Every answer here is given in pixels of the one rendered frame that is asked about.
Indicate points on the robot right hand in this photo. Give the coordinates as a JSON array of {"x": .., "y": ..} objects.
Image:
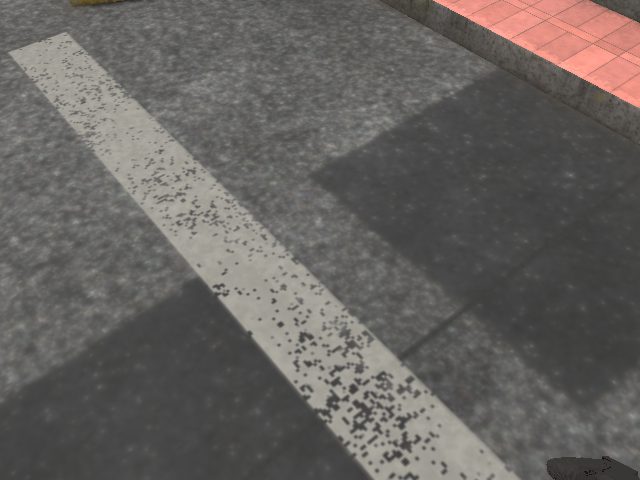
[{"x": 572, "y": 468}]

